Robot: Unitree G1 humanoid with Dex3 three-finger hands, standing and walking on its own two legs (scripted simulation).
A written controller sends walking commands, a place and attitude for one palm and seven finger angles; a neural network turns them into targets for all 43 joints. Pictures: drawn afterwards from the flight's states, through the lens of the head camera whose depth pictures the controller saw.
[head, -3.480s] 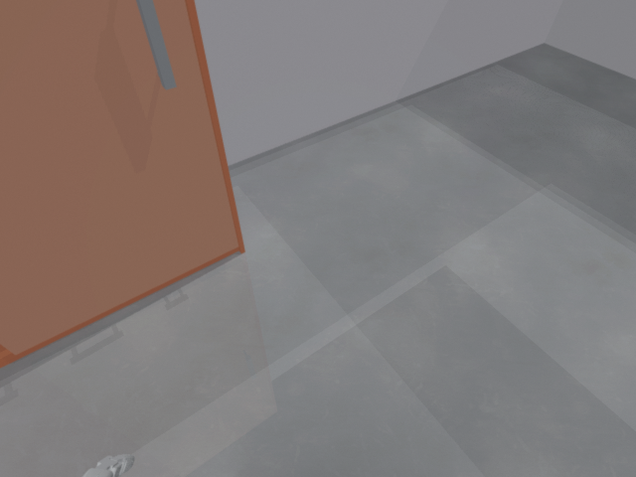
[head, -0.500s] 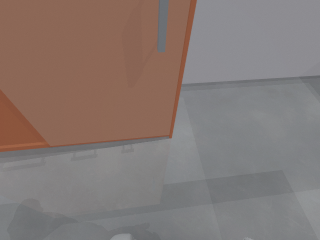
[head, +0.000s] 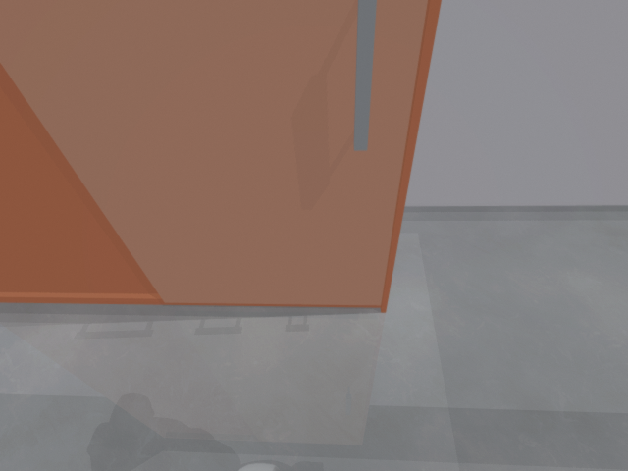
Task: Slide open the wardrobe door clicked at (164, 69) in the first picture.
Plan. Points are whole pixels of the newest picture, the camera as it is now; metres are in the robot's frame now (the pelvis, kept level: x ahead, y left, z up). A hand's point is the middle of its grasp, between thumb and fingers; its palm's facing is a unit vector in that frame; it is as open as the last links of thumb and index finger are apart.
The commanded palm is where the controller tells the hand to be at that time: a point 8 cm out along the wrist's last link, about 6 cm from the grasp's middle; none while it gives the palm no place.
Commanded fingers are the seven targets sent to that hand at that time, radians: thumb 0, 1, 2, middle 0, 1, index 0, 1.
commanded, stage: take the last steps up to it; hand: right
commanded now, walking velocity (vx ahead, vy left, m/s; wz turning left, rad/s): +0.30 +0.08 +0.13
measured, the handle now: (362, 75) +0.73 -0.04 +0.14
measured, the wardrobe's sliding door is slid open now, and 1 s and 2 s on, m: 0.00 0.00 0.00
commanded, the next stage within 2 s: come to a stop and stand still in 0.58 s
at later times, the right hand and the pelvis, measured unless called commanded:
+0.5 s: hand out of the picture +0.16 -0.10 -0.17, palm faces +0.00 +0.98 -0.21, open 7.2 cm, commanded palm none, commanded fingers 0.00 -0.90 -0.90 0.20 0.30 0.20 0.30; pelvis +0.11 +0.08 +0.00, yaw +1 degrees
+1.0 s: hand (401, 419) +0.24 -0.11 -0.19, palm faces +0.00 +0.98 -0.19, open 7.4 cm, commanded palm none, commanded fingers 0.00 -0.90 -0.90 0.20 0.30 0.20 0.30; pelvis +0.21 +0.07 -0.01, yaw +3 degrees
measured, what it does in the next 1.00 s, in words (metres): walks ahead: left foot, then right foot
